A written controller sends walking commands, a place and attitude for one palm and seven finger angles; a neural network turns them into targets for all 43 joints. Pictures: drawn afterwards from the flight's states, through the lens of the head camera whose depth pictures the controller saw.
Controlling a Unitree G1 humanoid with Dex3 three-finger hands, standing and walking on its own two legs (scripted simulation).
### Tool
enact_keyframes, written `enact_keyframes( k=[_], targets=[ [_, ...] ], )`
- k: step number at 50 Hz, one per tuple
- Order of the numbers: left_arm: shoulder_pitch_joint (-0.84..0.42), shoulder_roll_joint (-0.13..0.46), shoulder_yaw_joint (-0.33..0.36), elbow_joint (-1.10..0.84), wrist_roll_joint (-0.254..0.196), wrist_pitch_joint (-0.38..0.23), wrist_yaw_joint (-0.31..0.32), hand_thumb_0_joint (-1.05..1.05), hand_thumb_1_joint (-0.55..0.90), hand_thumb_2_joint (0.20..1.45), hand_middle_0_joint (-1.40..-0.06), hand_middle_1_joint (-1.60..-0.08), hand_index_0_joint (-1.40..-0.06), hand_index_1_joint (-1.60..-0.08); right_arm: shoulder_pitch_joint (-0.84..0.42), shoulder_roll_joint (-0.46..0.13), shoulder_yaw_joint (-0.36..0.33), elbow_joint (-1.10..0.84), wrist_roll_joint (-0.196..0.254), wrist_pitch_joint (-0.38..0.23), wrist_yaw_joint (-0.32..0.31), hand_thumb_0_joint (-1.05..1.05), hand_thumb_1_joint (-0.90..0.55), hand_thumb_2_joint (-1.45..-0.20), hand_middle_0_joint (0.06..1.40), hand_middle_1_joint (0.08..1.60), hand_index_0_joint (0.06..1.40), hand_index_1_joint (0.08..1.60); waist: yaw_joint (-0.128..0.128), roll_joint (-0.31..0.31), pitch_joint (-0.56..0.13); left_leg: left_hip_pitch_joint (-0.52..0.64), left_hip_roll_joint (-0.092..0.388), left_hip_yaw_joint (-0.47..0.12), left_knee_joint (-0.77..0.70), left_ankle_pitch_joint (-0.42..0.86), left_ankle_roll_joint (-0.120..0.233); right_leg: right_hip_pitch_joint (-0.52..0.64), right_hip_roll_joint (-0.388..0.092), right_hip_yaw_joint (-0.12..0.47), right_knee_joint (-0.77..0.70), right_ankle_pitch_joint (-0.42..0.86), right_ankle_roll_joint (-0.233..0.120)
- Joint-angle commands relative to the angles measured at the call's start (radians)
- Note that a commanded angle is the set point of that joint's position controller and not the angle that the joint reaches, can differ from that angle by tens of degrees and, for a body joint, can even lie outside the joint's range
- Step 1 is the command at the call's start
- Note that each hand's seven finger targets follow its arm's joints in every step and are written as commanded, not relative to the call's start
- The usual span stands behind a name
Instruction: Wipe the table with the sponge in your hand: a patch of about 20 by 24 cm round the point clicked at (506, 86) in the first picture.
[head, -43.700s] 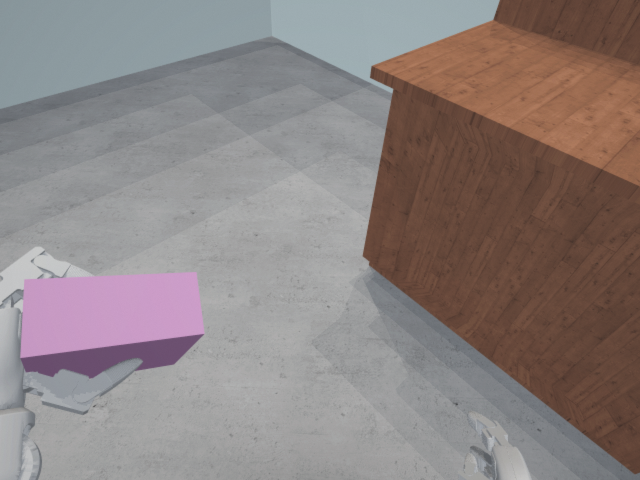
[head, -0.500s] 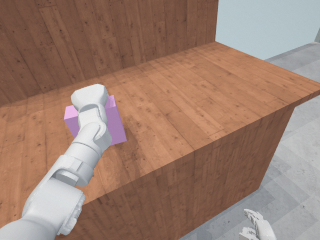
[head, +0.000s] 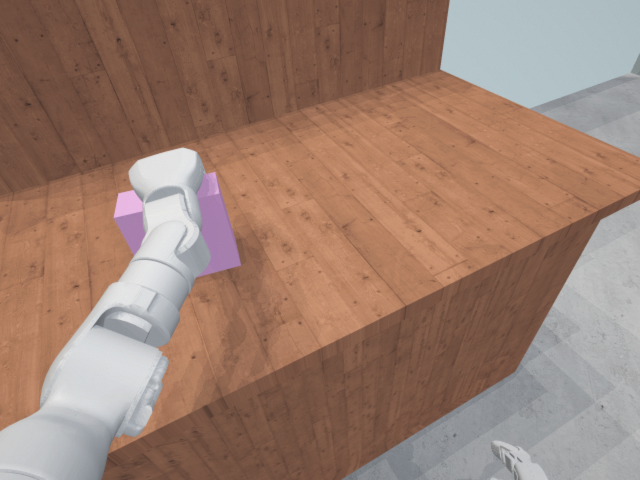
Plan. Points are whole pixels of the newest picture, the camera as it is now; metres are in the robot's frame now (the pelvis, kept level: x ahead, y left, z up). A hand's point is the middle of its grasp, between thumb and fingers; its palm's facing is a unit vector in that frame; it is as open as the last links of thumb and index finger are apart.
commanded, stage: wipe forward along the third lane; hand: left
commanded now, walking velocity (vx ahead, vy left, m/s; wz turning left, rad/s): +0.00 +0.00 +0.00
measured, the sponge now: (188, 243) +0.41 +0.22 +0.10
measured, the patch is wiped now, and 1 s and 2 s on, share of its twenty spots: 0.75 0.80 0.80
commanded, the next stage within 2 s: wipe back along the third lane in 0.64 s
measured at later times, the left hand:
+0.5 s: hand (175, 202) +0.44 +0.23 +0.16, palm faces +0.02 -0.06 -1.00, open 9.9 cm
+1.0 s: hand (172, 206) +0.43 +0.23 +0.16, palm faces +0.10 -0.04 -0.99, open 9.9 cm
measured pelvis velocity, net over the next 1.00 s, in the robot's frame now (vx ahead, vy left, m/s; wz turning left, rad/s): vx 0.03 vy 0.01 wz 0.01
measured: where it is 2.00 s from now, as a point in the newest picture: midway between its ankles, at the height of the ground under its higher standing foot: outside the picture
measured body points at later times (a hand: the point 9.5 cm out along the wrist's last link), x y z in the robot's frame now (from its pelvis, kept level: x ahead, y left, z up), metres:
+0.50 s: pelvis +0.02 +0.01 +0.00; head +0.00 -0.02 +0.45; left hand +0.43 +0.23 +0.21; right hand +0.19 -0.23 -0.11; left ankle -0.01 +0.13 -0.74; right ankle +0.05 -0.08 -0.74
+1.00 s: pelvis +0.03 +0.01 +0.00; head +0.01 -0.02 +0.45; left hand +0.42 +0.23 +0.21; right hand +0.21 -0.22 -0.11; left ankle -0.01 +0.13 -0.74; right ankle +0.05 -0.08 -0.74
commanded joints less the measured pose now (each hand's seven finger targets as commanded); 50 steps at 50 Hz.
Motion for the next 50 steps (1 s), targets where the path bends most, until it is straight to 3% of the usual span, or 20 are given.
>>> enact_keyframes(
  k=[1, 3, 8, 10, 14, 15, 18, 24, 26, 28, 30, 33, 35, 37, 40, 41, 43, 46, 48, 50],
  targets=[
    [-0.238, 0.271, 0.051, -0.01, 0.051, 0.016, 0.025, 0.0, 0.1, 1.3, -1.2, -1.6, -1.2, -1.6, -0.161, -0.11, -0.035, -0.158, -0.001, -0.046, -0.004, 0.0, -0.9, -0.9, 0.2, 0.3, 0.2, 0.3, 0.041, -0.173, -0.139, -0.122, -0.017, 0.031, -0.066, 0.022, 0.03, 0.213, -0.07, 0.045, -0.087, -0.125, 0.02],
    [-0.256, 0.256, 0.038, 0.016, 0.053, 0.017, 0.022, 0.0, 0.1, 1.3, -1.2, -1.6, -1.2, -1.6, -0.156, -0.111, -0.033, -0.15, 0.0, -0.045, -0.004, 0.0, -0.9, -0.9, 0.2, 0.3, 0.2, 0.3, 0.028, -0.19, -0.112, -0.121, -0.013, 0.029, -0.07, 0.024, 0.031, 0.193, -0.067, 0.036, -0.089, -0.108, 0.021],
    [-0.304, 0.27, 0.048, 0.029, 0.061, 0.006, 0.023, 0.0, 0.1, 1.3, -1.2, -1.6, -1.2, -1.6, -0.138, -0.112, -0.036, -0.143, -0.003, -0.047, -0.005, 0.0, -0.9, -0.9, 0.2, 0.3, 0.2, 0.3, 0.02, -0.188, -0.129, -0.117, -0.014, 0.028, -0.067, 0.03, 0.034, 0.19, -0.066, 0.029, -0.088, -0.091, 0.022],
    [-0.284, 0.29, 0.072, 0.011, 0.063, -0.002, 0.021, 0.0, 0.1, 1.3, -1.2, -1.6, -1.2, -1.6, -0.137, -0.112, -0.04, -0.149, -0.005, -0.045, -0.006, 0.0, -0.9, -0.9, 0.2, 0.3, 0.2, 0.3, 0.032, -0.184, -0.172, -0.108, -0.016, 0.027, -0.065, 0.054, 0.034, 0.222, -0.068, 0.033, -0.08, -0.053, 0.019],
    [-0.227, 0.248, 0.05, -0.007, 0.051, -0.003, 0.019, 0.0, 0.1, 1.3, -1.2, -1.6, -1.2, -1.6, -0.146, -0.106, -0.037, -0.162, -0.002, -0.038, 0.0, 0.0, -0.9, -0.9, 0.2, 0.3, 0.2, 0.3, 0.04, -0.179, -0.166, -0.108, -0.015, 0.032, -0.062, 0.069, 0.035, 0.233, -0.07, 0.028, -0.073, -0.003, 0.019],
    [-0.23, 0.26, 0.067, -0.03, 0.044, -0.004, 0.016, 0.0, 0.1, 1.3, -1.2, -1.6, -1.2, -1.6, -0.154, -0.106, -0.04, -0.168, -0.002, -0.037, 0.0, 0.0, -0.9, -0.9, 0.2, 0.3, 0.2, 0.3, 0.041, -0.186, -0.178, -0.104, -0.015, 0.028, -0.061, 0.078, 0.036, 0.241, -0.07, 0.028, -0.072, 0.007, 0.02],
    [-0.215, 0.252, 0.055, -0.019, 0.055, 0.007, 0.018, 0.0, 0.1, 1.3, -1.2, -1.6, -1.2, -1.6, -0.154, -0.108, -0.037, -0.163, -0.001, -0.033, 0.001, 0.0, -0.9, -0.9, 0.2, 0.3, 0.2, 0.3, 0.037, -0.176, -0.139, -0.105, -0.013, 0.029, -0.063, 0.072, 0.035, 0.214, -0.068, 0.021, -0.075, -0.009, 0.018],
    [-0.228, 0.216, 0.032, -0.055, 0.053, 0.029, 0.015, 0.0, 0.1, 1.3, -1.2, -1.6, -1.2, -1.6, -0.168, -0.105, -0.034, -0.169, -0.001, -0.028, 0.002, 0.0, -0.9, -0.9, 0.2, 0.3, 0.2, 0.3, 0.032, -0.182, -0.139, -0.088, -0.013, 0.03, -0.062, 0.079, 0.037, 0.202, -0.064, 0.012, -0.076, -0.001, 0.018],
    [-0.233, 0.254, 0.057, -0.057, 0.046, 0.034, 0.015, 0.0, 0.1, 1.3, -1.2, -1.6, -1.2, -1.6, -0.171, -0.108, -0.033, -0.17, -0.002, -0.027, -0.002, 0.0, -0.9, -0.9, 0.2, 0.3, 0.2, 0.3, 0.038, -0.194, -0.146, -0.088, -0.012, 0.03, -0.065, 0.078, 0.038, 0.219, -0.067, 0.013, -0.074, -0.007, 0.019],
    [-0.245, 0.239, 0.041, -0.048, 0.044, 0.043, 0.012, 0.0, 0.1, 1.3, -1.2, -1.6, -1.2, -1.6, -0.178, -0.105, -0.031, -0.168, 0.001, -0.026, -0.003, 0.0, -0.9, -0.9, 0.2, 0.3, 0.2, 0.3, 0.033, -0.193, -0.135, -0.094, -0.014, 0.031, -0.066, 0.057, 0.037, 0.21, -0.067, 0.016, -0.081, -0.036, 0.022],
    [-0.267, 0.261, 0.06, -0.055, 0.042, 0.043, 0.009, 0.0, 0.1, 1.3, -1.2, -1.6, -1.2, -1.6, -0.18, -0.106, -0.03, -0.169, 0.0, -0.026, -0.004, 0.0, -0.9, -0.9, 0.2, 0.3, 0.2, 0.3, 0.037, -0.181, -0.15, -0.09, -0.013, 0.024, -0.072, 0.063, 0.035, 0.214, -0.067, 0.013, -0.079, -0.036, 0.017],
    [-0.26, 0.234, 0.032, -0.027, 0.059, 0.047, 0.005, 0.0, 0.1, 1.3, -1.2, -1.6, -1.2, -1.6, -0.173, -0.104, -0.029, -0.163, 0.0, -0.025, -0.002, 0.0, -0.9, -0.9, 0.2, 0.3, 0.2, 0.3, 0.032, -0.153, -0.144, -0.085, -0.014, 0.028, -0.068, 0.071, 0.034, 0.203, -0.066, 0.012, -0.077, -0.02, 0.015],
    [-0.28, 0.241, 0.042, -0.053, 0.06, 0.039, 0.0, 0.0, 0.1, 1.3, -1.2, -1.6, -1.2, -1.6, -0.175, -0.104, -0.03, -0.17, 0.0, -0.022, -0.003, 0.0, -0.9, -0.9, 0.2, 0.3, 0.2, 0.3, 0.032, -0.158, -0.176, -0.078, -0.012, 0.022, -0.071, 0.092, 0.035, 0.22, -0.066, 0.008, -0.07, 0.004, 0.011],
    [-0.26, 0.208, 0.021, -0.042, 0.067, 0.039, 0.001, 0.0, 0.1, 1.3, -1.2, -1.6, -1.2, -1.6, -0.17, -0.101, -0.03, -0.171, -0.002, -0.022, -0.001, 0.0, -0.9, -0.9, 0.2, 0.3, 0.2, 0.3, 0.029, -0.158, -0.165, -0.076, -0.013, 0.026, -0.063, 0.091, 0.037, 0.21, -0.065, 0.006, -0.068, 0.014, 0.011],
    [-0.168, 0.196, 0.044, -0.108, 0.046, 0.029, -0.001, 0.0, 0.1, 1.3, -1.2, -1.6, -1.2, -1.6, -0.183, -0.097, -0.036, -0.195, -0.003, -0.021, 0.005, 0.0, -0.9, -0.9, 0.2, 0.3, 0.2, 0.3, 0.053, -0.178, -0.208, -0.069, -0.014, 0.023, -0.056, 0.122, 0.039, 0.257, -0.066, 0.007, -0.056, 0.068, 0.01],
    [-0.116, 0.199, 0.051, -0.126, 0.043, 0.03, 0.002, 0.0, 0.1, 1.3, -1.2, -1.6, -1.2, -1.6, -0.19, -0.098, -0.036, -0.2, -0.003, -0.018, 0.007, 0.0, -0.9, -0.9, 0.2, 0.3, 0.2, 0.3, 0.062, -0.191, -0.205, -0.066, -0.016, 0.028, -0.05, 0.119, 0.04, 0.268, -0.067, 0.01, -0.052, 0.072, 0.014],
    [-0.07, 0.147, 0.022, -0.182, 0.027, 0.042, 0.002, 0.0, 0.1, 1.3, -1.2, -1.6, -1.2, -1.6, -0.21, -0.094, -0.036, -0.21, -0.001, -0.015, 0.014, 0.0, -0.9, -0.9, 0.2, 0.3, 0.2, 0.3, 0.061, -0.2, -0.184, -0.063, -0.016, 0.031, -0.047, 0.124, 0.041, 0.262, -0.066, 0.004, -0.051, 0.096, 0.015],
    [-0.049, 0.147, 0.023, -0.246, -0.002, 0.082, -0.002, 0.0, 0.1, 1.3, -1.2, -1.6, -1.2, -1.6, -0.246, -0.095, -0.035, -0.217, 0.006, -0.011, 0.018, 0.0, -0.9, -0.9, 0.2, 0.3, 0.2, 0.3, 0.063, -0.209, -0.146, -0.057, -0.013, 0.03, -0.051, 0.102, 0.043, 0.249, -0.066, 0.005, -0.062, 0.053, 0.022],
    [-0.036, 0.129, 0.007, -0.278, -0.014, 0.12, -0.003, 0.0, 0.1, 1.3, -1.2, -1.6, -1.2, -1.6, -0.266, -0.093, -0.032, -0.216, 0.01, -0.011, 0.023, 0.0, -0.9, -0.9, 0.2, 0.3, 0.2, 0.3, 0.067, -0.19, -0.138, -0.052, -0.016, 0.033, -0.051, 0.108, 0.043, 0.248, -0.064, 0.0, -0.063, 0.06, 0.022],
    [-0.028, 0.119, 0.001, -0.348, -0.024, 0.147, -0.009, 0.0, 0.1, 1.3, -1.2, -1.6, -1.2, -1.6, -0.291, -0.088, -0.031, -0.229, 0.013, -0.008, 0.029, 0.0, -0.9, -0.9, 0.2, 0.3, 0.2, 0.3, 0.075, -0.151, -0.176, -0.031, -0.017, 0.028, -0.05, 0.147, 0.041, 0.273, -0.064, -0.003, -0.049, 0.102, 0.016]
  ],
)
